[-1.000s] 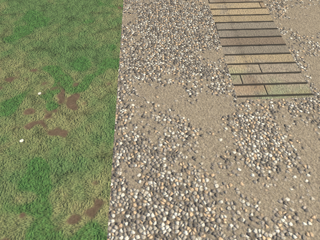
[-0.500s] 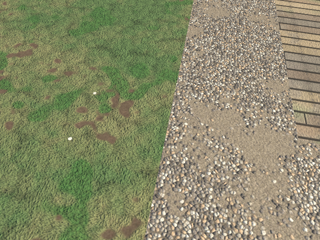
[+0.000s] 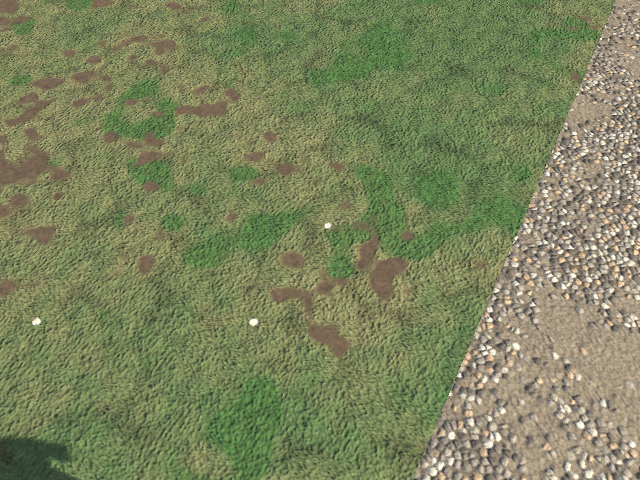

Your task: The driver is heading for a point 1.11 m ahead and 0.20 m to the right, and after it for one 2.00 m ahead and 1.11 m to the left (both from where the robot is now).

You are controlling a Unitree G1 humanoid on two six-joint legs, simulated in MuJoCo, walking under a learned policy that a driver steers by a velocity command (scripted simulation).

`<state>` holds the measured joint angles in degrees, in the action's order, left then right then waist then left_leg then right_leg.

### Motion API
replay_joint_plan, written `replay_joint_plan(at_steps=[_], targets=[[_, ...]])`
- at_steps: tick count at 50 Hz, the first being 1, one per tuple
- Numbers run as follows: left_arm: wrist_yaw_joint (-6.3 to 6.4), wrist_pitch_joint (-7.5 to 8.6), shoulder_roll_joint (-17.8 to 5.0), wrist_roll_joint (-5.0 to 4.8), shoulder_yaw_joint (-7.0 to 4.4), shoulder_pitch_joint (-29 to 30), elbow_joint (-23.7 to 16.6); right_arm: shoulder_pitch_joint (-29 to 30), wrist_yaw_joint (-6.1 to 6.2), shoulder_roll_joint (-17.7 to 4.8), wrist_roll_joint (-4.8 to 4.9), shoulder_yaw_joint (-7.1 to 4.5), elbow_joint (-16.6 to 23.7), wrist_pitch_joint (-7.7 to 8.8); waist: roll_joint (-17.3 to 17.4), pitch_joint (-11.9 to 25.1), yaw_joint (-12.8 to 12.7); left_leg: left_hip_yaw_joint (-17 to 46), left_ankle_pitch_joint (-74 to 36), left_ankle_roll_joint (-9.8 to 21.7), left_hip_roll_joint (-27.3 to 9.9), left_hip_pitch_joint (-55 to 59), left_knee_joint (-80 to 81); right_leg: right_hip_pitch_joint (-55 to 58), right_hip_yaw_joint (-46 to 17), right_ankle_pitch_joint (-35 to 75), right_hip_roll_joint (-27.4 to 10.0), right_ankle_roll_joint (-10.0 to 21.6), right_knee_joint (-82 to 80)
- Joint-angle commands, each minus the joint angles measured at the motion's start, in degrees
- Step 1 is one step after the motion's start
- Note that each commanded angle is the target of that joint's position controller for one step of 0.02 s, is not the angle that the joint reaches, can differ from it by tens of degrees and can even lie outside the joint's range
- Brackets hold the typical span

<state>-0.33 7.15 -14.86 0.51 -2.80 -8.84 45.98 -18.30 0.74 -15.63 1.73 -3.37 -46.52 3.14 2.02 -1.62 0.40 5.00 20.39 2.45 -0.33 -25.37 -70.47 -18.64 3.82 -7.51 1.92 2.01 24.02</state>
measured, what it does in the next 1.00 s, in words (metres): walks ahead, turning right: left foot, then right foot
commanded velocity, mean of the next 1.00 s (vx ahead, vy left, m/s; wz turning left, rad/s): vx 0.50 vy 0.00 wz -0.26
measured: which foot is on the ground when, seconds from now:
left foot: up 0.00-0.32, down 0.34-0.90, up 0.92-1.00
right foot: down 0.00-0.36, up 0.38-0.86, down 0.88-1.00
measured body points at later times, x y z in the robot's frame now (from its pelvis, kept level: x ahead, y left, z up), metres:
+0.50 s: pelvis +0.26 +0.07 +0.00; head +0.29 +0.08 +0.45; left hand +0.33 +0.34 -0.13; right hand +0.38 -0.20 -0.10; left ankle +0.30 +0.17 -0.74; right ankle +0.19 -0.09 -0.64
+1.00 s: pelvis +0.50 -0.03 -0.01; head +0.54 -0.06 +0.44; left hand +0.74 +0.17 -0.11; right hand +0.50 -0.33 -0.13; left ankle +0.44 +0.17 -0.63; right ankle +0.54 -0.11 -0.74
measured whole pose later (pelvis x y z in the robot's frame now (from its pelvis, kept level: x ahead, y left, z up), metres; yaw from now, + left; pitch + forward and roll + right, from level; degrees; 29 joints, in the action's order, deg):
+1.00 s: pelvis +0.50 -0.03 -0.01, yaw -22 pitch +2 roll +1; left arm -2.7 2.9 -16.2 -1.1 -4.4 -10.4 41.8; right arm -13.3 0.8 -16.1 1.0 -3.6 -45.6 6.5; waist 0.4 -3.5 0.6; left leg 1.4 23.6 -0.2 -4.2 -21.1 -71.0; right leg -23.9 1.5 -11.1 4.4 5.7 33.3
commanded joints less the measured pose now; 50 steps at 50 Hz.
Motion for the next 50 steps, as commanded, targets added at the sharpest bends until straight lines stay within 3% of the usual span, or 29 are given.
replay_joint_plan(at_steps=[1, 4, 8, 10, 12, 14, 16, 17, 18, 19, 20, 21, 22, 23, 24, 28, 32, 36, 39, 41, 42, 43, 44, 45, 46, 47, 48, 49, 50], targets=[[-0.43, 0.82, -4.8, 0.03, -1.28, -2.8, -0.8, -1.8, -0.26, -1.5, 0.13, -0.63, 4.6, -0.08, -5.8, 2.8, -0.1, 1.8, -3.0, 0.0, -6.5, -9.9, 0.9, 9.3, -16.0, 1.2, -16.1, 10.3, -15.2], [-0.82, 1.36, -7.1, -0.46, -2.07, -4.6, 1.3, 2.1, -0.14, -0.6, -0.71, 0.0, 6.7, -0.33, -4.2, 0.7, -0.1, 2.0, -6.4, -0.4, -7.1, -13.2, 9.0, 8.8, -12.1, 5.6, -16.9, 12.3, -17.8], [-0.64, 0.26, -8.7, -1.48, -2.16, -5.8, 2.4, 9.8, -1.27, -0.7, -1.41, 0.82, 8.9, 1.11, -4.0, -0.4, -1.6, -2.2, -17.9, -0.8, -7.1, -11.6, 24.4, 9.3, -6.4, 9.3, -14.1, 10.9, -17.5], [-0.65, -0.45, -9.7, -2.06, -2.12, -8.5, 3.1, 14.7, -1.8, -0.6, -1.09, 1.15, 10.1, 1.71, -4.6, -1.1, -3.6, -4.6, -19.6, -1.5, -5.3, -8.2, 30.5, 8.6, -5.9, 8.2, -13.3, 10.1, -16.2], [-0.62, -1.12, -10.8, -2.39, -2.21, -11.1, 4.1, 17.6, -2.27, -1.6, -0.55, 1.0, 11.5, 2.13, -5.6, -1.6, -4.4, -4.6, -18.3, -1.6, -4.2, -7.0, 34.7, 11.1, -7.9, 6.3, -14.9, 9.5, -14.6], [-0.47, -1.81, -11.5, -2.59, -2.29, -11.8, 4.6, 17.7, -2.58, -3.6, -0.32, 0.36, 12.2, 2.67, -6.8, -1.2, -3.2, -4.4, -15.6, -0.7, -3.1, -4.4, 38.7, 13.6, -10.2, 4.8, -16.5, 8.4, -11.8], [-0.21, -2.43, -11.4, -2.49, -2.05, -10.9, 4.6, 10.2, -2.27, -6.3, -0.65, -1.23, 10.1, 3.02, -7.0, 2.6, 1.7, -6.0, -14.5, 0.8, -0.8, 8.1, 42.8, 12.2, -9.4, 11.2, -14.8, 6.1, -3.4], [-0.17, -2.3, -8.9, -1.89, -1.13, -10.7, 4.3, 1.2, -1.6, -9.5, -1.11, -2.86, 7.9, 3.03, -5.4, 8.4, 5.9, -3.5, -15.1, 2.8, -3.3, 21.3, 42.3, 7.1, -6.5, 12.2, -11.3, 3.9, 8.8], [-0.24, -1.9, -3.5, 0.25, 0.74, -11.1, 2.0, -8.6, -0.62, -15.1, -2.15, -4.25, 7.0, 2.52, 6.0, 18.0, 8.6, 11.5, -16.8, 6.3, -17.6, 37.3, 41.8, -5.3, -2.6, -7.3, -6.4, 0.9, 29.8], [-0.26, -0.88, -0.5, -2.28, 1.37, -17.0, 1.6, -9.5, -1.03, -16.1, -3.05, -4.1, 6.5, 2.21, 18.7, 23.4, 5.3, 34.9, -5.6, 13.9, -26.1, 46.1, 51.1, -21.7, -6.8, -26.2, -0.3, -0.3, 45.3], [-0.01, -0.74, -7.1, -3.71, -0.35, -14.6, 2.4, -7.2, -1.49, -10.4, -2.49, -2.79, 6.9, 2.59, 9.7, 17.0, 6.0, 31.7, -2.0, 12.4, -24.2, 40.5, 53.1, -26.3, -11.4, -23.4, -3.3, -0.1, 51.4], [0.07, -0.93, -8.2, -3.85, -0.93, -10.9, 1.3, -3.6, -1.66, -7.3, -1.84, -1.78, 7.2, 2.9, 7.4, 11.2, 4.8, 22.2, -4.2, 10.3, -22.0, 34.3, 53.3, -27.6, -10.6, -17.9, -5.5, 0.5, 51.3], [0.4, -1.54, -7.2, -3.16, -1.0, -9.4, 1.4, 0.7, -1.99, -5.3, -1.78, -1.13, 7.2, 3.15, 3.6, 7.9, 2.8, 15.8, -8.8, 9.1, -19.3, 27.7, 55.0, -25.0, -10.1, -13.3, -7.7, 0.0, 49.1], [0.52, -2.26, -6.8, -2.37, -1.39, -8.8, 1.3, 3.5, -2.16, -3.5, -1.77, -0.79, 7.0, 3.4, 4.2, 5.2, 1.2, 10.4, -11.9, 8.3, -16.9, 23.3, 57.0, -23.2, -10.2, -10.1, -9.1, -0.2, 46.0], [0.27, -3.05, -5.8, -2.39, -1.45, -9.5, 1.3, 4.9, -2.12, -3.2, -2.14, -0.83, 6.6, 3.72, 5.2, 4.2, -0.1, 6.7, -14.5, 7.7, -15.9, 20.1, 58.8, -20.2, -10.3, -7.7, -9.9, -0.5, 44.9], [-0.12, -4.78, -3.0, -2.26, -1.34, -7.1, -0.5, 3.9, -1.04, -4.5, -2.61, -1.84, 4.1, 4.58, 1.8, 1.5, -1.2, -2.3, -25.1, 8.5, -15.7, 18.9, 61.7, -22.3, -10.7, -1.7, -9.7, -1.3, 41.0], [-1.13, -4.81, -2.1, -1.8, -1.02, -1.0, -3.1, 2.6, 0.01, -6.3, -2.57, -2.5, 2.4, 3.93, 1.2, -0.9, 0.2, -9.1, -24.0, 7.6, -15.2, 20.4, 62.9, -23.7, -9.2, 7.4, -9.0, -1.5, 28.4], [-2.63, -4.62, -1.6, -1.58, -0.43, 7.2, -6.5, -0.1, 0.55, -8.3, -1.8, -3.18, 0.9, 3.06, 0.3, -3.7, 3.1, -13.5, -23.3, 6.7, -16.3, 23.9, 62.6, -23.5, -4.7, 9.5, -8.5, -0.2, 19.3], [-3.53, -4.65, -2.2, -1.8, -0.53, 10.3, -8.9, -1.5, 0.51, -9.4, -0.96, -3.59, -0.3, 1.97, 0.8, -4.4, 3.5, -15.6, -27.3, 5.5, -17.5, 28.9, 59.4, -23.3, -2.0, 4.1, -7.6, 1.8, 15.6], [-3.82, -4.81, -3.6, -1.87, -1.24, 9.1, -9.8, -0.6, 0.61, -11.0, -0.61, -3.96, -0.2, 1.24, 2.4, -2.2, 1.6, -17.4, -43.5, 4.3, -17.5, 30.3, 53.4, -17.6, 1.4, -1.5, -4.5, 3.9, 14.5], [-3.72, -4.98, -4.8, -1.95, -2.01, 5.8, -9.5, 0.0, 0.75, -11.9, -0.38, -4.17, 0.0, 0.8, 3.6, 0.5, -0.5, -18.1, -53.7, 3.7, -17.2, 30.4, 47.7, -12.3, 3.2, -4.3, -2.1, 5.2, 14.6], [-3.48, -5.04, -7.1, -2.19, -3.4, -1.6, -7.8, 1.2, 0.84, -12.5, -0.11, -4.22, 0.3, 0.25, 3.4, 4.5, -5.0, -19.5, -59.8, 2.6, -15.7, 28.6, 37.5, -2.4, 4.7, -3.8, 1.0, 6.9, 12.0], [-2.55, -5.3, -11.2, -2.14, -5.63, -11.3, -5.2, 0.9, 1.04, -11.7, -0.22, -3.77, 0.7, 0.25, 1.4, 9.7, -9.5, -20.2, -53.6, 0.2, -13.1, 20.2, 23.2, 13.8, 2.3, -0.6, 2.4, 9.2, 8.9], [-1.23, -5.73, -17.7, -2.16, -7.15, -15.1, -4.2, -1.1, 0.93, -5.1, -2.6, -1.85, 3.0, 0.98, -12.2, 12.8, -7.2, -19.5, -11.3, -3.1, -7.1, -1.1, 2.3, 30.3, -20.8, -0.2, -11.3, 14.6, 6.6], [-1.75, -4.53, -19.3, -1.52, -6.59, -13.9, -6.7, -2.7, 0.29, -2.7, -1.78, -0.4, 5.5, 3.52, -15.7, 23.2, -4.0, -4.6, 15.2, -4.4, 2.6, -15.6, -10.9, 41.1, -53.1, -11.0, -21.6, 24.6, -4.7], [-2.27, -3.77, -14.0, -1.32, -5.15, -14.0, -6.3, 5.3, -0.31, -7.7, 0.49, -1.55, 7.0, 5.09, -7.7, 19.3, -7.4, 0.9, 10.7, -3.1, -0.4, -22.0, -12.5, 39.5, -48.6, -10.2, -20.6, 20.7, -8.4], [-2.28, -3.22, -11.5, -1.56, -4.47, -11.7, -6.1, 7.0, -0.42, -7.6, 0.94, -1.41, 7.6, 5.77, -6.8, 12.2, -5.8, 0.2, 5.2, -1.7, -2.7, -23.1, -8.5, 32.1, -39.4, -5.8, -18.6, 18.4, -7.8], [-2.16, -3.06, -9.6, -1.85, -3.89, -7.2, -7.0, 6.7, 0.2, -7.2, -0.46, -1.44, 6.6, 5.84, -2.1, 8.5, -2.8, 0.2, 0.9, -1.5, -5.4, -19.4, -3.7, 23.3, -32.4, -0.7, -15.6, 16.0, -7.3], [-1.99, -3.05, -7.5, -1.55, -3.25, -4.0, -7.9, 6.0, 0.55, -8.0, -1.72, -2.02, 6.1, 5.34, -2.6, 6.5, -0.7, 0.2, -1.6, -1.8, -6.9, -15.1, 0.4, 16.5, -27.7, 4.8, -13.4, 14.8, -8.0]])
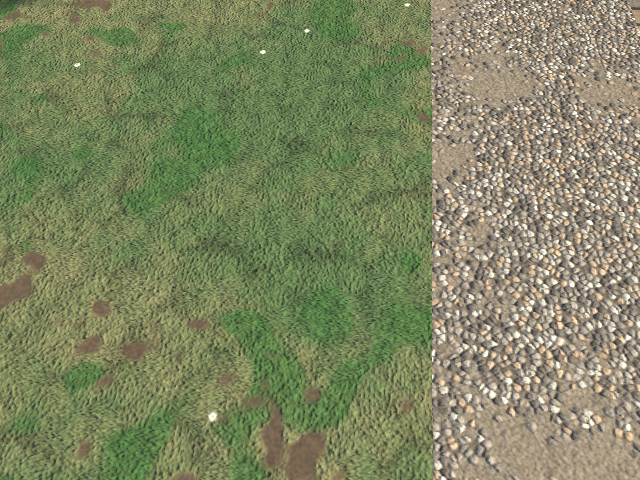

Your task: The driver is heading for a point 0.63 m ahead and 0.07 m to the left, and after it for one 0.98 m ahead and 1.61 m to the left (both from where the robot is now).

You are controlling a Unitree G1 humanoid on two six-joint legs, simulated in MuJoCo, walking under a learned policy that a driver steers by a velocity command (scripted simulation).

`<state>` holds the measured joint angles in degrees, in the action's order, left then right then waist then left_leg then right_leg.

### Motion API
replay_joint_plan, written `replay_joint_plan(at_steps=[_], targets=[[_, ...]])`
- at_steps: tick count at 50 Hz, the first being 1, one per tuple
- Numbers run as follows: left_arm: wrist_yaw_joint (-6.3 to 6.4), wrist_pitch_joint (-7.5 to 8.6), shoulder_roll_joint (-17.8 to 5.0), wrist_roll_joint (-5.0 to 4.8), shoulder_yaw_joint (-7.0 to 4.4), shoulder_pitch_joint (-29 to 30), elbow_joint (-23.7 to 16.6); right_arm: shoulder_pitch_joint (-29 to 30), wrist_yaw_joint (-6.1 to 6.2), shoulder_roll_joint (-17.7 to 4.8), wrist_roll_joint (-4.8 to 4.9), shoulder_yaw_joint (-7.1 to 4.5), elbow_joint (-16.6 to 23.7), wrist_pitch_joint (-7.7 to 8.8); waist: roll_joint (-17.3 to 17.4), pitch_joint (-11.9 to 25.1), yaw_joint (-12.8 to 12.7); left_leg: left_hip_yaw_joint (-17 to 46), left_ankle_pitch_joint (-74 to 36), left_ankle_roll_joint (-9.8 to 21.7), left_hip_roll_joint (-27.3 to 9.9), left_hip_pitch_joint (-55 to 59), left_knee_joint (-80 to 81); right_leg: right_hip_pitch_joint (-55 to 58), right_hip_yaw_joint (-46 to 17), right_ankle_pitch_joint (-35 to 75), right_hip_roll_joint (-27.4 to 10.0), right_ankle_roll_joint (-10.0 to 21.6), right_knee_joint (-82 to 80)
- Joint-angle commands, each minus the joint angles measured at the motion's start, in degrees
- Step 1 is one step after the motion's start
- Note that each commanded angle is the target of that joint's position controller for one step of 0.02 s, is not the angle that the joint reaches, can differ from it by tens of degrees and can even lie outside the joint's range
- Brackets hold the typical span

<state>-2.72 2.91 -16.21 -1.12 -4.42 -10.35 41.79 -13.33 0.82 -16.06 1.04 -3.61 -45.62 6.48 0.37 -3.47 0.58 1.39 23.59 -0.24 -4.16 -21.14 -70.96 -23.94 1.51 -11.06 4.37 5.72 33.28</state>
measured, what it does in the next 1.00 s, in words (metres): walks ahead: left foot, then right foot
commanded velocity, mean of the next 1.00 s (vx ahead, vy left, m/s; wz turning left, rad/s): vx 0.50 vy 0.00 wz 0.11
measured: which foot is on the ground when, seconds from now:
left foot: up 0.00-0.40, down 0.42-0.92, up 0.94-1.00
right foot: down 0.00-0.44, up 0.46-0.90, down 0.92-1.00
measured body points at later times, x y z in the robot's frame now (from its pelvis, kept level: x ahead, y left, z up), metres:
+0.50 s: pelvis +0.29 +0.04 +0.00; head +0.32 +0.04 +0.45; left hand +0.38 +0.31 -0.12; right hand +0.45 -0.23 -0.09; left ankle +0.38 +0.11 -0.73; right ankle +0.12 -0.06 -0.65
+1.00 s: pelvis +0.57 +0.01 +0.01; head +0.59 +0.01 +0.45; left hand +0.74 +0.29 -0.06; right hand +0.66 -0.26 -0.12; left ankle +0.41 +0.11 -0.65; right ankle +0.65 -0.09 -0.73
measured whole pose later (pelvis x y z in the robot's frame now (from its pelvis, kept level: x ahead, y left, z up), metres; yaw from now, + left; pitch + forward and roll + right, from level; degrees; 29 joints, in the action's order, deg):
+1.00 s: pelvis +0.57 +0.01 +0.01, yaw +11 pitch +3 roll -1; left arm -0.5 6.8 -14.6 0.2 -2.8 -4.6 37.3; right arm -22.0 0.9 -16.7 1.7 -3.1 -43.3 1.6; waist 1.9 0.2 3.1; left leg 8.9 27.1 2.0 4.5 -17.0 -60.1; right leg -22.3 -0.6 -9.0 2.9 1.4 28.6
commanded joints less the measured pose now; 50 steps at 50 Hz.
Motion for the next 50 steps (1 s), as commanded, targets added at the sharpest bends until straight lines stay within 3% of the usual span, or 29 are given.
replay_joint_plan(at_steps=[1, 4, 9, 12, 15, 18, 19, 20, 21, 22, 23, 24, 25, 26, 27, 30, 32, 35, 40, 42, 44, 45, 46, 47, 48, 49, 50], targets=[[0.66, 1.22, -5.5, 0.63, -1.35, -1.3, -4.6, 0.1, 0.31, -7.6, -1.3, -2.04, 5.2, 1.17, -2.1, 8.0, 0.6, 4.0, -6.5, 0.5, -3.8, -16.0, 2.6, 17.8, -23.5, 10.8, -14.6, 10.9, -18.6], [1.58, 1.73, -7.0, 0.36, -1.8, -3.1, -4.2, 1.2, 0.3, -5.4, -2.07, -1.69, 6.2, -0.46, -1.7, 6.9, 1.0, 2.5, -10.3, -1.7, -2.9, -14.8, 9.1, 12.8, -19.2, 18.4, -12.8, 11.5, -20.2], [3.17, 0.99, -7.9, -0.18, -1.91, -7.9, -2.9, 12.1, -0.21, -3.1, -1.78, -0.58, 9.4, -0.33, -4.6, 4.3, -3.0, 1.9, -25.5, -3.1, 0.8, -15.0, 29.6, 11.7, -16.2, 13.6, -9.4, 7.9, -19.4], [3.31, 1.1, -7.3, -0.01, -1.41, -10.0, -1.5, 15.2, -1.68, -2.6, -1.02, 0.03, 9.4, 0.47, -6.0, 3.6, -5.3, 0.4, -32.6, -2.3, 1.5, -11.6, 37.5, 13.4, -15.4, 9.3, -10.9, 6.9, -19.5], [3.24, 1.05, -7.7, 0.27, -1.34, -12.6, 0.2, 18.2, -2.67, -3.9, -0.64, -0.08, 10.8, 0.97, -6.0, 1.9, -6.7, 0.3, -28.7, 0.4, 1.5, -15.4, 40.3, 21.0, -17.5, 11.9, -14.8, 6.9, -17.0], [3.49, 0.48, -8.8, 0.52, -1.62, -12.3, 1.0, 16.4, -3.34, -5.1, -0.29, -0.37, 11.2, 1.11, -6.6, 1.6, -5.2, -1.0, -20.1, 3.9, 2.4, -15.3, 42.0, 27.5, -16.8, 23.2, -17.2, 5.3, -13.6], [3.58, 0.32, -9.3, 0.6, -1.7, -11.1, 0.9, 12.9, -3.34, -6.0, -0.28, -0.84, 10.5, 1.09, -7.0, 3.6, -3.2, -2.5, -18.3, 5.3, 4.1, -10.1, 42.6, 27.8, -15.0, 33.7, -16.3, 4.5, -10.1], [3.64, 0.11, -9.1, 0.72, -1.5, -9.8, 0.5, 6.2, -3.21, -7.4, -0.45, -1.72, 8.6, 1.07, -6.1, 8.0, 0.4, -4.1, -20.3, 7.1, 6.2, -0.6, 44.0, 27.0, -12.1, 43.8, -13.9, 3.4, -2.5], [3.8, 0.11, -8.1, 1.25, -0.81, -8.6, -0.4, -2.9, -3.07, -9.6, -0.94, -2.45, 6.8, 0.95, -3.8, 14.9, 4.7, 1.7, -24.0, 10.4, 1.8, 14.2, 42.4, 20.3, -9.6, 40.9, -11.4, 1.7, 9.8], [3.68, 0.98, -4.5, 1.85, 0.33, -14.1, -1.6, -9.6, -3.04, -14.6, -1.54, -3.63, 6.3, 0.74, 8.7, 22.8, 3.6, 23.9, -22.4, 18.8, -10.2, 35.2, 42.9, 0.7, -5.6, 17.2, -3.2, -2.7, 31.0], [3.22, 2.09, -3.9, 1.45, 0.95, -15.0, -1.7, -11.4, -3.44, -12.2, 0.12, -3.21, 4.7, 0.28, 17.3, 23.8, 3.4, 43.4, -10.7, 23.0, -15.5, 42.6, 52.3, -14.4, -7.5, -18.8, 1.4, -4.7, 41.6], [2.54, 3.17, -7.8, 0.16, 0.29, -9.7, -2.9, -8.4, -3.15, -8.8, 0.78, -2.21, 5.4, -0.11, 10.6, 15.3, 4.2, 40.3, -1.9, 19.8, -14.3, 37.5, 54.3, -21.0, -10.5, -16.6, -2.7, -4.0, 44.4], [2.15, 3.85, -7.9, -0.32, 0.43, -4.3, -4.2, -5.1, -2.85, -7.5, -0.05, -1.75, 6.7, -0.69, 4.5, 9.4, 4.0, 33.1, -3.6, 17.7, -12.1, 29.4, 55.1, -21.2, -9.1, -12.2, -5.1, -3.5, 42.4], [2.08, 4.22, -7.1, 0.72, 0.47, -1.7, -4.8, -2.9, -2.86, -6.8, -0.59, -1.37, 7.2, -1.03, -0.2, 4.7, 2.3, 28.1, -9.2, 16.7, -9.6, 21.6, 56.6, -19.9, -8.1, -9.4, -6.7, -3.7, 37.3], [2.28, 4.15, -7.1, 1.88, 0.06, -1.9, -5.0, -1.8, -2.7, -6.0, -0.85, -1.02, 7.7, -1.0, -0.6, 4.4, 0.7, 25.1, -14.8, 16.0, -7.7, 17.8, 57.5, -16.8, -8.0, -6.9, -8.3, -4.1, 32.7], [2.8, 3.22, -5.1, 2.42, 0.26, -3.6, -5.1, -1.4, -2.08, -6.7, -0.56, -1.16, 7.9, -1.1, 3.3, 5.1, -1.4, 19.8, -25.0, 16.4, -4.7, 12.3, 58.9, -12.7, -6.0, -5.0, -8.7, -6.6, 25.6], [3.27, 2.75, -4.2, 2.36, 0.61, -0.2, -6.2, -2.9, -1.37, -8.4, -0.3, -1.69, 7.2, -1.2, 3.2, 4.3, -0.6, 17.1, -28.4, 16.3, -3.7, 10.0, 59.3, -13.0, -5.1, -0.5, -8.0, -8.3, 19.0], [3.12, 3.0, -2.6, 2.16, 1.2, 6.5, -7.5, -5.7, -0.52, -9.0, 0.31, -1.95, 6.0, -1.93, 3.7, 4.0, 1.8, 14.4, -27.5, 13.6, -1.0, 7.8, 58.2, -9.5, -5.0, 10.6, -6.0, -9.1, 6.9], [1.89, 4.11, -3.3, 1.05, 0.97, 14.2, -9.3, -10.5, 0.16, -8.6, 0.78, -1.91, 4.3, -3.33, 4.7, 3.8, 4.3, 19.3, -23.2, 12.0, -2.0, 12.0, 53.8, -5.8, -5.9, 13.9, -3.0, -8.4, -3.6], [1.53, 4.68, -4.5, 0.83, 0.41, 14.5, -9.5, -10.4, 0.46, -8.7, 0.75, -2.04, 4.3, -3.9, 5.5, 3.7, 3.6, 22.8, -22.4, 11.5, -3.1, 15.0, 51.2, -4.1, -6.7, 10.3, -2.6, -7.4, -6.5], [1.69, 5.2, -6.0, 0.64, -0.5, 9.6, -8.4, -8.4, 0.57, -8.6, 0.65, -2.17, 4.8, -4.33, 7.2, 5.0, 0.5, 24.2, -26.0, 10.2, -2.6, 15.1, 47.1, 3.4, -5.9, 7.9, -2.6, -5.3, -9.6], [2.13, 5.4, -7.6, 1.08, -1.38, 3.8, -7.2, -7.1, 0.39, -7.2, 0.41, -1.7, 5.6, -4.25, 6.7, 8.9, -2.6, 22.3, -29.0, 8.6, -0.1, 12.6, 40.9, 13.4, -6.5, 8.9, -4.8, -3.2, -10.5], [2.77, 5.37, -10.9, 1.9, -2.36, -5.5, -6.4, -5.9, 0.11, -4.3, -0.48, -0.62, 7.2, -3.91, 2.0, 16.8, -6.9, 17.8, -22.7, 6.5, 3.0, 5.0, 26.1, 28.7, -14.7, 7.2, -14.1, 1.0, -8.5], [2.74, 4.43, -14.4, 2.21, -3.29, -10.8, -4.3, -14.5, 0.09, -0.7, 0.75, 0.64, 8.1, -3.41, -16.0, 24.3, -3.9, 10.0, 6.7, 2.8, 10.7, -15.1, 9.2, 47.7, -38.2, -1.1, -27.0, 10.4, -10.5], [2.47, 3.98, -9.7, 0.94, -2.41, -10.6, -4.5, -14.8, 0.24, -6.0, 1.3, -0.16, 7.2, -3.32, -14.0, 21.0, -4.5, 10.0, 9.9, 2.0, 6.0, -22.7, 0.7, 45.4, -45.0, -12.3, -28.9, 10.2, -13.5], [2.66, 3.67, -6.4, 0.89, -1.49, -8.2, -5.0, -9.1, 0.16, -9.2, 1.04, -1.13, 7.6, -3.62, -8.0, 13.0, -5.7, 9.3, 4.5, 1.4, 4.0, -24.7, -2.1, 38.1, -36.9, -12.3, -26.2, 7.6, -14.9], [2.65, 3.33, -5.6, 1.31, -1.02, -5.5, -5.1, -5.8, 0.18, -8.9, 0.43, -1.26, 8.2, -3.89, -3.8, 8.1, -4.8, 7.3, 0.2, 0.8, 2.2, -23.4, -1.7, 30.8, -29.7, -6.1, -23.7, 6.1, -16.2]])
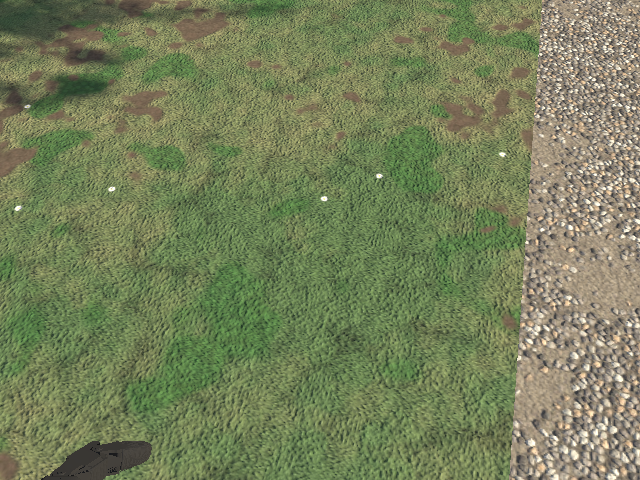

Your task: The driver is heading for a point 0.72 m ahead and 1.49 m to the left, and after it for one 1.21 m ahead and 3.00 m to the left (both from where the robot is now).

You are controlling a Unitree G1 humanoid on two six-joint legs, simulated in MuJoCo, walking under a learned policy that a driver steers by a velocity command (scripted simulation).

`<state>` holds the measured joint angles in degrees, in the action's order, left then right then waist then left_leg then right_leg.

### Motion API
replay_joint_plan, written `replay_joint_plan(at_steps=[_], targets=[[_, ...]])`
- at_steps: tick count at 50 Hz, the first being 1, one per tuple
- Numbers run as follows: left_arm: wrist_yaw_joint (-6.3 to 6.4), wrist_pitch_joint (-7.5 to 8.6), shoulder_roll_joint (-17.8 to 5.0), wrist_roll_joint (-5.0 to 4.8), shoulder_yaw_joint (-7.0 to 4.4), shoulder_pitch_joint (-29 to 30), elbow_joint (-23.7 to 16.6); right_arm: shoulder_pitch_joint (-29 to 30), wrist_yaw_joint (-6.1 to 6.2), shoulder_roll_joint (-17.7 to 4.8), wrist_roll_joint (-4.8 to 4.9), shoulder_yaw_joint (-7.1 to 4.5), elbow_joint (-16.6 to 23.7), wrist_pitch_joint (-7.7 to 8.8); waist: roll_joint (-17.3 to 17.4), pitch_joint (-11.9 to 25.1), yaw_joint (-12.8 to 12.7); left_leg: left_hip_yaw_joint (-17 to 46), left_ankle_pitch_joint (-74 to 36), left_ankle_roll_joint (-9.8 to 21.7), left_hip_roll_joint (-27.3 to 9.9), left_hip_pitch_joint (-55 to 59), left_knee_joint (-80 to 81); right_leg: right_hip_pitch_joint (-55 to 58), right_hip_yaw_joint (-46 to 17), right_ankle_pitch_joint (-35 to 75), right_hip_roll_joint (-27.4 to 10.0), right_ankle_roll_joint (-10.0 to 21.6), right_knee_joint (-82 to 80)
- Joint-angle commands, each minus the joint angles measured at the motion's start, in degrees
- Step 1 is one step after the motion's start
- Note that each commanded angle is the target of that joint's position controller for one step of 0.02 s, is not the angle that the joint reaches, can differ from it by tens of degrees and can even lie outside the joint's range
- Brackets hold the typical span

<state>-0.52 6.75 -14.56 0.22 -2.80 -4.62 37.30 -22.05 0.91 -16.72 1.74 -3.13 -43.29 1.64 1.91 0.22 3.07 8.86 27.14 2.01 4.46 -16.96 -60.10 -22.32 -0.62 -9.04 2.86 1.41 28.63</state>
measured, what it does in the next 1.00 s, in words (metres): walks ahead, turning left: left foot, then right foot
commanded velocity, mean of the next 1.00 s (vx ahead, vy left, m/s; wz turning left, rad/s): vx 0.50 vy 0.00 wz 0.59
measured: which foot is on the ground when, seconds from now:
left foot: up 0.00-0.40, down 0.42-0.92, up 0.94-1.00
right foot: down 0.00-0.44, up 0.46-0.88, down 0.90-1.00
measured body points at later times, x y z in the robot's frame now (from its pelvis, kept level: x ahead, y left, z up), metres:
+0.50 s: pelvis +0.25 +0.08 -0.01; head +0.29 +0.10 +0.43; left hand +0.21 +0.38 -0.14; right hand +0.53 -0.10 -0.09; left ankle +0.31 +0.18 -0.73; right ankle +0.12 -0.11 -0.65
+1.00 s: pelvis +0.53 +0.14 +0.00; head +0.55 +0.15 +0.45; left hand +0.55 +0.47 -0.08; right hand +0.74 -0.06 -0.12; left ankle +0.35 +0.18 -0.66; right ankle +0.65 +0.09 -0.73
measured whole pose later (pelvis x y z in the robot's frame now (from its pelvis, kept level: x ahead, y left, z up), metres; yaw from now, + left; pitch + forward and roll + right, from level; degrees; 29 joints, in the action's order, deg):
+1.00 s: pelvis +0.53 +0.14 +0.00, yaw +36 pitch +2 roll -1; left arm -1.2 6.3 -15.8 0.3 -2.7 -6.2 39.6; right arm -21.0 0.9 -17.4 1.8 -3.5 -40.6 1.2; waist 1.8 -0.4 2.5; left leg 8.8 27.4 1.6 4.0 -18.0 -62.6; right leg -22.9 0.3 -10.1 1.9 1.2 31.0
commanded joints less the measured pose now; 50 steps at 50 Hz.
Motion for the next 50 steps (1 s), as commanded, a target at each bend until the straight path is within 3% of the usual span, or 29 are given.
replay_joint_plan(at_steps=[1, 3, 6, 9, 12, 15, 17, 19, 20, 21, 22, 23, 24, 25, 26, 27, 28, 30, 34, 37, 39, 42, 44, 45, 46, 47, 48, 49, 50], targets=[[0.35, -0.68, -6.2, 0.11, -2.27, -9.4, -0.1, 5.1, -0.15, -7.4, -0.82, -1.89, 6.7, 0.93, -4.9, 1.0, -6.2, -0.6, -6.1, -1.7, -7.8, -26.8, -10.4, 23.7, -22.6, -2.8, -19.9, 9.8, -13.3], [0.23, -0.44, -5.4, 0.47, -1.96, -7.9, 0.7, 4.7, -0.81, -5.2, -0.15, -1.79, 7.2, 0.4, -7.8, -0.7, -4.1, -1.8, -8.6, -1.8, -10.0, -23.2, -8.1, 17.4, -15.2, 1.8, -17.0, 8.9, -16.4], [0.08, 0.19, -7.2, -0.04, -2.64, -8.0, 2.5, 6.9, -1.14, -3.1, -0.43, -1.25, 8.7, -0.22, -7.1, -1.6, -3.6, -3.0, -11.8, -2.8, -11.1, -24.3, -3.9, 15.2, -9.0, 8.0, -17.3, 10.3, -19.3], [0.26, 0.02, -9.1, 0.1, -3.15, -8.3, 4.1, 9.9, -1.69, -2.7, -0.53, -0.88, 9.5, 0.04, -5.8, -1.4, -4.1, -3.5, -19.6, -3.1, -11.6, -25.2, 3.6, 16.9, -2.9, 13.8, -17.0, 10.0, -19.6], [0.53, -0.53, -10.4, -0.24, -3.25, -9.3, 5.4, 15.5, -2.76, -2.0, -0.49, -0.36, 10.7, 0.74, -5.1, -2.5, -6.3, -6.2, -27.9, -2.2, -10.7, -22.5, 13.8, 17.8, 2.8, 15.0, -15.9, 8.2, -19.3], [0.61, -1.26, -12.1, -0.99, -3.56, -11.9, 6.9, 20.5, -3.75, -2.0, -0.24, -0.22, 12.8, 0.82, -5.1, -3.8, -7.7, -8.6, -27.9, -0.8, -9.7, -21.6, 19.9, 21.5, 5.2, 15.3, -17.3, 7.1, -18.5], [0.66, -1.95, -13.2, -1.59, -3.9, -12.7, 7.6, 21.9, -4.28, -2.8, -0.25, -0.54, 14.1, 0.69, -5.5, -4.2, -7.4, -10.2, -23.5, 0.8, -8.7, -20.8, 22.4, 24.9, 6.6, 20.4, -18.6, 6.1, -16.2], [1.05, -2.7, -15.0, -1.96, -4.4, -12.5, 7.7, 19.3, -4.39, -4.7, -0.68, -1.59, 14.4, 0.33, -7.3, -1.5, -4.8, -13.5, -17.3, 3.2, -5.0, -14.2, 23.6, 26.8, 9.1, 38.6, -18.6, 4.8, -8.7], [1.32, -3.18, -15.6, -2.11, -4.56, -12.1, 7.6, 13.6, -4.24, -6.6, -0.78, -2.72, 13.2, 0.1, -7.4, 1.8, -1.2, -15.0, -16.6, 4.9, -2.5, -6.4, 25.4, 26.0, 10.7, 46.4, -17.8, 3.9, -0.2], [1.66, -3.38, -14.4, -2.0, -4.04, -12.2, 7.3, 3.6, -3.54, -9.8, -0.57, -4.62, 10.5, -0.19, -5.7, 6.9, 3.9, -14.5, -20.0, 7.1, -0.4, 8.4, 28.3, 19.7, 12.3, 45.1, -15.7, 2.1, 12.5], [1.61, -2.98, -10.0, 0.4, -2.33, -14.3, 5.9, -4.1, -2.18, -15.0, -0.21, -6.19, 9.1, -0.8, 4.6, 12.5, 5.3, 2.1, -23.1, 11.2, -11.5, 26.4, 28.2, 3.1, 12.5, 15.4, -12.3, -0.5, 31.8], [0.75, -1.2, -5.4, 0.63, -0.4, -16.9, 2.3, -0.7, -2.42, -18.7, -0.01, -6.03, 11.0, -0.01, 15.9, 20.8, -0.4, 36.3, -9.4, 22.8, -23.7, 40.8, 38.6, -18.2, 3.0, -24.6, -0.4, -3.0, 50.0], [-0.07, 0.54, -11.4, -1.26, -1.69, -10.5, 2.0, -1.7, -2.89, -13.2, -0.46, -4.61, 11.4, 0.69, 6.7, 20.7, 4.1, 35.7, -5.4, 20.0, -23.1, 39.8, 42.7, -24.0, -5.6, -21.8, -3.6, -1.8, 52.4], [-0.37, 1.3, -11.6, -2.64, -1.65, -6.6, 0.5, -0.2, -2.89, -10.9, -0.89, -3.85, 10.8, 1.31, 4.8, 12.6, 3.5, 27.6, -8.8, 17.7, -21.2, 32.9, 42.8, -26.0, -4.5, -17.1, -5.5, -0.8, 49.8], [0.08, 1.47, -10.5, -1.68, -1.33, -6.4, 0.8, 3.3, -2.88, -9.8, -0.86, -3.41, 11.0, 1.66, -1.2, 7.5, 0.5, 21.3, -15.5, 16.0, -18.7, 23.7, 43.0, -23.2, -4.4, -13.0, -7.9, -0.9, 44.5], [0.5, 1.13, -10.8, -0.28, -1.7, -6.7, 1.3, 6.7, -2.71, -8.0, -1.07, -2.87, 11.4, 1.76, -1.2, 5.3, -1.7, 16.7, -21.8, 15.0, -16.7, 17.0, 43.5, -19.2, -4.4, -10.8, -9.5, -1.4, 39.7], [0.42, 0.46, -10.9, 0.1, -1.87, -7.8, 1.5, 8.5, -2.48, -7.6, -1.69, -2.56, 12.1, 1.78, 0.5, 4.2, -3.5, 14.7, -25.7, 14.9, -15.5, 12.2, 44.8, -15.6, -4.6, -9.4, -10.1, -1.9, 38.0], [0.46, -0.67, -9.7, 0.61, -1.73, -8.6, 1.9, 9.2, -2.02, -7.7, -1.57, -2.57, 11.7, 2.08, 0.7, 3.2, -4.6, 12.0, -30.8, 15.6, -14.4, 7.1, 46.4, -13.2, -3.5, -7.9, -9.7, -3.5, 34.2], [0.52, -1.29, -6.8, 0.92, -0.63, -1.2, 0.0, 6.4, -0.64, -9.2, -1.03, -3.03, 9.5, 1.95, 0.9, 0.4, -2.5, 6.6, -30.4, 13.6, -10.9, 2.5, 46.8, -12.8, -2.6, 4.6, -7.5, -5.7, 19.6], [-0.2, -0.82, -5.8, 0.28, -0.06, 5.1, -1.4, 3.9, -0.19, -9.7, -0.6, -3.22, 8.0, 1.49, 2.1, -0.5, 0.1, 6.2, -24.3, 11.2, -9.4, 1.1, 45.8, -8.2, -2.3, 13.2, -4.6, -5.6, 7.9], [-0.66, -0.4, -6.6, -0.34, -0.29, 7.5, -2.3, 1.9, -0.16, -10.0, -0.3, -3.35, 6.9, 1.3, 2.7, -0.8, 1.0, 8.9, -21.6, 10.8, -10.5, 2.5, 44.4, -6.5, -3.0, 14.0, -3.6, -5.1, 4.4], [-1.1, 0.2, -8.8, -0.62, -1.3, 7.0, -2.6, 1.2, 0.06, -9.3, -0.16, -3.26, 6.1, 0.86, 4.3, -0.5, 0.1, 14.1, -19.6, 9.6, -12.3, 7.1, 39.7, -4.2, -4.5, 8.7, -3.1, -3.4, 0.6], [-0.91, 0.64, -9.8, -0.68, -2.18, 1.8, -1.4, 2.3, 0.09, -8.5, -0.3, -3.11, 6.2, 0.44, 5.9, 0.6, -2.9, 15.6, -21.3, 8.1, -11.3, 7.6, 35.3, 2.7, -3.3, 5.2, -2.7, -1.3, -2.1], [-0.51, 0.88, -11.2, -0.13, -3.01, -3.6, -0.4, 2.4, -0.01, -6.3, -0.55, -2.37, 6.5, 0.49, 5.1, 4.3, -5.5, 13.6, -22.9, 6.2, -8.5, 5.7, 28.7, 11.8, -4.1, 4.9, -4.7, 0.6, -2.9], [0.0, 0.98, -14.4, 0.66, -3.87, -12.1, 0.2, 1.8, -0.14, -2.8, -1.46, -1.05, 7.5, 0.64, -1.8, 12.3, -8.7, 8.5, -14.5, 3.9, -4.7, -1.3, 12.3, 26.4, -13.7, 2.4, -14.7, 4.2, -2.4], [-0.3, 0.07, -18.5, 0.91, -4.95, -16.8, 2.5, -6.3, -0.17, -0.5, 0.47, -0.24, 9.0, 1.11, -21.4, 18.6, -5.1, 1.4, 7.8, 0.1, 2.1, -21.6, -5.8, 43.0, -40.9, -11.6, -27.0, 13.7, -8.1], [-0.62, -0.15, -13.0, -0.39, -3.88, -15.5, 1.5, -4.9, 0.14, -6.8, 0.95, -1.36, 7.5, 1.06, -14.7, 14.1, -6.6, 2.8, 5.3, -0.7, -2.7, -28.5, -13.1, 40.1, -45.1, -25.6, -27.0, 12.5, -11.6], [-0.33, -0.45, -9.9, -0.47, -2.99, -13.2, 1.0, 1.8, 0.15, -9.8, 0.4, -2.31, 8.2, 0.71, -9.6, 7.1, -8.1, 1.5, -0.1, -1.0, -4.5, -29.7, -14.6, 33.3, -35.8, -23.6, -24.4, 9.9, -12.4], [-0.24, -0.79, -8.8, 0.16, -2.41, -10.1, 0.8, 4.6, 0.25, -9.2, -0.28, -2.36, 8.7, 0.37, -6.0, 3.3, -7.0, -0.1, -4.1, -1.3, -6.4, -27.5, -13.5, 26.4, -28.2, -15.4, -22.0, 8.5, -13.1]])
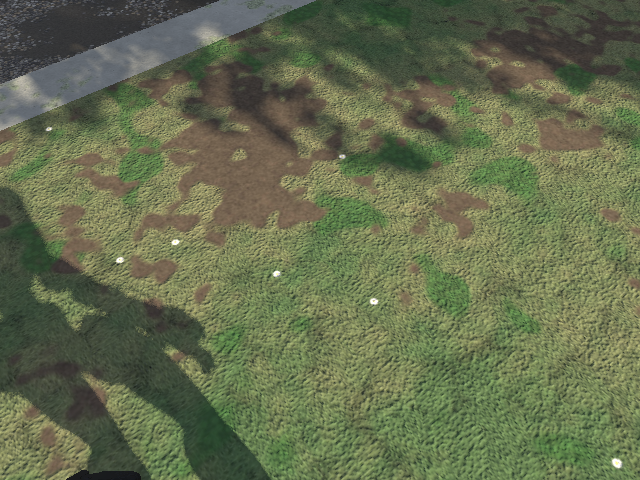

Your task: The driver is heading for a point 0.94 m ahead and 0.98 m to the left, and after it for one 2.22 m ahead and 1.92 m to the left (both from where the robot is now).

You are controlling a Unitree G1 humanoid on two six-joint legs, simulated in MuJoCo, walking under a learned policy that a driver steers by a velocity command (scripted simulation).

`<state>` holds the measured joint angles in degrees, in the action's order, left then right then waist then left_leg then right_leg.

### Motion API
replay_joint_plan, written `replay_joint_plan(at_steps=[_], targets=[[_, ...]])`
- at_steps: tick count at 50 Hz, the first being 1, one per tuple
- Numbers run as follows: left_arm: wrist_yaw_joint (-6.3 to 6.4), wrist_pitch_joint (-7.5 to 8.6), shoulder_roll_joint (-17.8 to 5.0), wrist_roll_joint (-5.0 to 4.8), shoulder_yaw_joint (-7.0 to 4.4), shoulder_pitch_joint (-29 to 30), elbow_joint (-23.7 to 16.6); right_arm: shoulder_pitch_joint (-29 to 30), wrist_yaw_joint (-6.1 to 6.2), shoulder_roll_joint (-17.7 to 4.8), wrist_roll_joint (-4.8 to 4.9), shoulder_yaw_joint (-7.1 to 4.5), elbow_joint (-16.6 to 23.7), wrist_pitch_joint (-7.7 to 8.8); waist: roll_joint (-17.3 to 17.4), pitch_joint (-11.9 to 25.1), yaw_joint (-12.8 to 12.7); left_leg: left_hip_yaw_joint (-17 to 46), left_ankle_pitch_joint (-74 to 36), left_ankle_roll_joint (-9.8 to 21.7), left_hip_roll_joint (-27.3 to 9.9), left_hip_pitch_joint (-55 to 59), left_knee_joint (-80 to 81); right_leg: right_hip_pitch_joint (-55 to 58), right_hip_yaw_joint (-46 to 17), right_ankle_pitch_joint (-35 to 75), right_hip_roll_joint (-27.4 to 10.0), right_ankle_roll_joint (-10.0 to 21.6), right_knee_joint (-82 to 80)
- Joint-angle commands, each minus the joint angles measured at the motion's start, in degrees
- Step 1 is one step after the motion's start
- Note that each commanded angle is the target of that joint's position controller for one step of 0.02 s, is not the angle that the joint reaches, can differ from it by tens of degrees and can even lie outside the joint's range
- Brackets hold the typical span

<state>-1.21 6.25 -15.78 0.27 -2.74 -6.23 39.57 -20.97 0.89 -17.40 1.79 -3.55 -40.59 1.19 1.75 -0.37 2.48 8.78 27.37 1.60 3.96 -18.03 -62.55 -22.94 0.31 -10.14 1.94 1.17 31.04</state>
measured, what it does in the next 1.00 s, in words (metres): walks ahead, turning left: left foot, then right foot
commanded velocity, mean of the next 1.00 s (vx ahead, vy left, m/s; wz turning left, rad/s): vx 0.50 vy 0.00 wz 0.33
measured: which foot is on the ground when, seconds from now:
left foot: up 0.00-0.40, down 0.42-0.94, up 0.96-1.00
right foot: down 0.00-0.44, up 0.46-0.92, down 0.94-1.00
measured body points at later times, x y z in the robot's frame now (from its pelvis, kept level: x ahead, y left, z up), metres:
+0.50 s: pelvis +0.26 +0.07 +0.00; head +0.30 +0.09 +0.44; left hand +0.21 +0.35 -0.14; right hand +0.52 -0.12 -0.08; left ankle +0.32 +0.17 -0.73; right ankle +0.11 -0.11 -0.65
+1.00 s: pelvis +0.53 +0.09 +0.00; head +0.57 +0.09 +0.45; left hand +0.66 +0.38 -0.08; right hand +0.63 -0.19 -0.13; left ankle +0.34 +0.17 -0.68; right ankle +0.66 +0.01 -0.73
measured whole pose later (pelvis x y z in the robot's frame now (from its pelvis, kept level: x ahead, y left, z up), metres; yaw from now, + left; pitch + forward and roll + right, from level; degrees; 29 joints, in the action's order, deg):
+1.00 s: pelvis +0.53 +0.09 +0.00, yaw +19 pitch +2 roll +0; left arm -1.8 6.1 -15.2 0.3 -2.0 -2.3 42.8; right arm -23.3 0.8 -17.1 1.6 -3.8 -47.1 2.5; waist 0.9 -1.6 3.5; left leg 6.4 28.1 1.3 1.6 -11.9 -52.1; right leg -26.2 1.4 -8.4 -0.4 1.2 32.0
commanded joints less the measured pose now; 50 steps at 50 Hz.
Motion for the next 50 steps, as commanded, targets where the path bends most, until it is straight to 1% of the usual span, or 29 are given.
replay_joint_plan(at_steps=[1, 3, 6, 8, 11, 15, 17, 19, 20, 21, 22, 23, 24, 25, 26, 27, 28, 30, 32, 34, 37, 40, 42, 45, 46, 47, 48, 49, 50], targets=[[0.53, -0.47, -6.3, 0.31, -2.06, -6.9, -1.0, 5.1, 0.05, -7.7, -0.84, -2.05, 6.6, 0.78, -5.9, 1.0, -5.4, -0.1, -7.1, -1.0, -7.4, -25.3, -8.6, 22.3, -23.9, -8.0, -18.9, 8.6, -16.6], [0.8, -0.11, -5.2, 0.45, -1.77, -6.1, -0.3, 4.1, -0.58, -5.4, -0.08, -1.93, 6.5, 0.36, -8.8, 0.0, -3.7, -1.4, -9.6, -1.0, -9.3, -21.2, -5.8, 17.7, -15.7, -1.5, -16.0, 7.8, -19.2], [0.87, 0.46, -6.8, 0.0, -2.41, -7.2, 1.5, 6.3, -0.8, -3.1, -0.35, -1.38, 7.6, -0.2, -7.3, -1.0, -3.7, -2.4, -12.6, -1.7, -10.1, -23.5, -1.9, 17.2, -9.6, 6.0, -16.6, 9.4, -21.4], [0.89, 0.38, -7.9, 0.13, -2.75, -8.2, 2.6, 8.4, -0.97, -2.4, -0.59, -1.02, 8.1, -0.07, -6.0, -1.1, -4.2, -2.3, -16.5, -2.2, -10.2, -24.8, 2.8, 18.4, -6.6, 10.5, -17.1, 10.0, -22.0], [0.72, -0.04, -8.7, -0.21, -2.66, -8.9, 4.1, 12.2, -1.8, -1.0, -0.69, -0.28, 8.5, 0.79, -5.3, -1.7, -5.2, -4.0, -24.1, -1.7, -9.3, -22.1, 13.8, 18.8, -1.1, 14.2, -15.4, 9.3, -22.4], [0.75, -1.03, -10.7, -1.46, -2.89, -13.0, 6.8, 20.1, -3.2, -0.2, -0.58, 0.5, 10.6, 1.79, -4.8, -4.3, -7.5, -8.1, -26.8, -0.6, -8.0, -19.0, 24.7, 21.3, 1.7, 14.5, -16.3, 8.8, -22.5], [0.72, -1.73, -11.5, -2.02, -3.06, -14.4, 8.2, 21.9, -3.65, -1.0, -0.52, 0.33, 11.6, 1.94, -5.5, -4.8, -7.1, -9.0, -23.1, 0.8, -7.2, -18.3, 27.8, 24.9, 1.5, 18.3, -18.1, 8.4, -21.1], [0.95, -2.42, -12.9, -2.44, -3.3, -14.1, 8.9, 19.8, -3.77, -2.9, -0.95, -0.49, 11.6, 2.0, -7.2, -2.6, -4.4, -11.0, -18.7, 2.9, -4.9, -12.3, 30.5, 27.4, 2.8, 33.0, -18.5, 7.3, -15.7], [1.17, -2.78, -13.3, -2.59, -3.26, -13.4, 9.1, 14.0, -3.59, -4.6, -1.24, -1.51, 10.0, 1.97, -7.5, 1.2, -0.5, -12.5, -20.2, 4.4, -2.9, -3.2, 33.1, 26.6, 4.8, 41.9, -17.3, 6.1, -8.5], [1.48, -2.89, -12.2, -2.31, -2.7, -13.7, 9.2, 5.1, -3.04, -7.4, -1.28, -3.08, 7.1, 1.76, -6.6, 6.6, 3.8, -12.7, -23.1, 6.0, -1.8, 10.9, 34.3, 21.5, 7.0, 43.0, -14.9, 4.4, 2.1], [1.62, -2.5, -9.0, -0.33, -1.25, -13.6, 7.3, -5.1, -1.9, -12.2, -1.52, -4.52, 5.1, 1.19, 0.7, 14.7, 7.3, 1.3, -26.6, 9.5, -12.8, 29.7, 31.5, 6.9, 8.0, 22.5, -12.0, 2.0, 20.8], [0.86, -1.25, -2.5, 0.0, 0.87, -19.9, 6.1, -4.0, -1.86, -16.0, -1.59, -4.41, 5.1, 1.32, 13.7, 22.0, 1.3, 30.0, -15.9, 18.8, -26.0, 42.3, 39.2, -12.5, 2.4, -22.7, -1.5, -0.8, 38.6], [0.41, -0.23, -8.8, -1.79, -0.69, -14.9, 6.7, -4.2, -2.11, -10.5, -1.31, -3.19, 5.3, 1.75, 6.7, 21.2, 4.6, 31.6, -11.3, 17.7, -25.5, 40.1, 43.0, -17.9, -5.2, -23.3, -3.6, -0.3, 44.1], [0.21, 0.3, -10.0, -3.14, -1.16, -9.9, 4.6, -1.0, -2.2, -8.7, -1.38, -2.41, 4.9, 2.23, 6.0, 12.0, 3.9, 22.1, -15.5, 15.5, -23.1, 33.0, 43.9, -21.7, -4.0, -18.4, -6.0, 0.2, 43.9], [0.56, 0.49, -9.1, -2.53, -0.96, -8.0, 4.5, 2.4, -2.3, -7.2, -1.27, -1.93, 4.7, 2.53, 2.3, 7.6, 1.9, 15.4, -21.4, 13.8, -20.4, 25.2, 44.9, -20.1, -3.3, -13.2, -8.3, 0.2, 40.6], [0.74, 0.3, -8.7, -1.45, -1.18, -7.7, 4.7, 5.3, -2.5, -5.7, -1.6, -1.52, 4.8, 2.73, 2.0, 4.7, -0.1, 11.0, -26.0, 13.1, -18.3, 18.8, 46.5, -17.6, -3.2, -10.0, -9.7, -0.2, 37.3], [0.61, -0.33, -8.2, -1.26, -1.23, -9.3, 5.2, 6.9, -2.57, -4.3, -2.07, -1.11, 4.9, 3.04, 2.7, 4.1, -2.1, 8.3, -28.3, 12.7, -16.9, 14.7, 48.5, -14.0, -3.8, -7.5, -10.7, -0.5, 35.9], [0.57, -1.59, -6.1, -1.14, -0.92, -11.0, 5.9, 7.5, -2.52, -4.3, -1.82, -1.25, 4.1, 3.89, 2.5, 3.5, -3.7, 5.6, -30.3, 13.7, -16.6, 10.6, 51.8, -11.4, -3.4, -5.4, -10.9, -1.6, 33.3], [0.83, -2.4, -5.3, -0.62, -0.76, -8.3, 5.1, 7.0, -2.22, -5.4, -1.76, -1.55, 2.7, 4.48, 1.7, 1.0, -3.9, 2.6, -31.6, 13.9, -16.2, 8.5, 54.0, -13.5, -3.3, -1.5, -11.0, -2.8, 28.8], [0.91, -2.25, -4.9, 0.07, -0.57, -3.3, 3.3, 5.2, -1.66, -6.0, -1.54, -1.68, 1.3, 4.35, 0.8, -1.0, -2.6, 1.1, -31.8, 13.4, -15.0, 8.4, 54.8, -15.5, -3.2, 4.7, -10.6, -3.6, 21.3], [0.22, -1.34, -3.7, -0.11, -0.01, 3.3, 1.6, 2.7, -0.88, -7.4, -1.13, -2.04, -0.3, 3.7, 0.9, -2.5, -0.4, -1.2, -28.7, 11.5, -12.9, 8.0, 54.6, -12.7, -2.4, 14.0, -7.9, -3.8, 8.3], [-0.62, -0.7, -4.1, -0.66, 0.13, 8.4, 0.1, -0.6, -0.53, -8.6, -0.54, -2.4, -2.2, 3.22, 1.2, -3.2, 1.2, 0.4, -25.4, 10.9, -14.1, 9.3, 53.0, -9.7, -2.5, 16.5, -5.8, -3.8, 1.9], [-1.04, -0.27, -5.4, -0.77, -0.23, 9.5, -0.6, -1.4, -0.22, -8.6, -0.21, -2.54, -3.1, 2.82, 1.8, -3.2, 0.7, 2.8, -24.6, 10.0, -15.5, 12.4, 50.2, -8.8, -3.9, 14.5, -5.4, -2.7, -1.4], [-1.08, 0.4, -7.7, -0.72, -1.2, 5.1, 0.3, -1.0, 0.16, -8.9, -0.56, -2.85, -3.6, 1.91, 3.9, -1.2, -2.2, 5.3, -28.9, 8.1, -16.2, 14.6, 44.0, -1.4, -2.8, 8.0, -4.1, -0.7, -3.8], [-0.7, 0.55, -9.4, -0.58, -2.24, -0.9, 2.0, -0.9, 0.16, -7.8, -0.86, -2.39, -3.5, 1.67, 3.4, 2.5, -5.1, 3.9, -33.8, 6.7, -13.3, 13.4, 37.2, 7.6, -1.7, 7.1, -3.4, 0.8, -5.2], [-0.21, 0.72, -12.4, 0.21, -3.25, -9.9, 3.4, -0.6, 0.09, -4.9, -1.62, -1.25, -2.4, 1.6, 0.4, 10.6, -9.0, 1.5, -28.2, 4.7, -9.6, 6.3, 23.0, 22.7, -7.0, 7.9, -10.0, 3.8, -2.4], [0.15, -0.01, -17.4, 0.79, -4.72, -15.7, 4.5, -8.2, -0.04, 0.8, -0.86, 0.33, -1.1, 2.38, -14.5, 20.2, -7.2, -4.8, -6.0, 0.0, -1.0, -15.3, 1.3, 45.1, -29.9, -2.9, -24.2, 12.0, -5.4], [-0.14, -0.32, -13.2, 0.07, -3.65, -16.5, 4.6, -7.5, -0.03, -2.5, 0.17, -0.18, -1.3, 2.92, -17.8, 21.3, -8.1, -0.1, 6.4, -0.3, -1.8, -23.0, -8.5, 44.8, -42.7, -15.2, -26.3, 13.5, -13.0], [0.02, -0.44, -9.4, -0.27, -2.56, -12.8, 4.1, -2.6, -0.01, -7.3, 1.09, -1.64, -0.6, 2.8, -12.3, 12.3, -8.3, 0.5, 2.3, 0.1, -4.8, -26.8, -11.9, 37.5, -34.9, -19.3, -24.6, 10.8, -14.7]])
Velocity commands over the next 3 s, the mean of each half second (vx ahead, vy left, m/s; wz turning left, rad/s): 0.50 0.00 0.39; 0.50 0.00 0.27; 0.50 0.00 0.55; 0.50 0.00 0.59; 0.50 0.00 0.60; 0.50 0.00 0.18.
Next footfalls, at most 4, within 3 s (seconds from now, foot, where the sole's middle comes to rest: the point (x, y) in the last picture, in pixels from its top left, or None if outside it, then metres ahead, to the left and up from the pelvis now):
0.42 left None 0.36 0.18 -0.76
0.94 right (318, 384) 0.70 0.02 -0.76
1.46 left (161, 345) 0.82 0.38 -0.76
1.94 right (157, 234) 1.17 0.43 -0.76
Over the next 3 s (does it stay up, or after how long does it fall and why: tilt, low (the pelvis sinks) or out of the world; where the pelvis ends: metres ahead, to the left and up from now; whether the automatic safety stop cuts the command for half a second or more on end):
stays up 1.20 0.93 -0.01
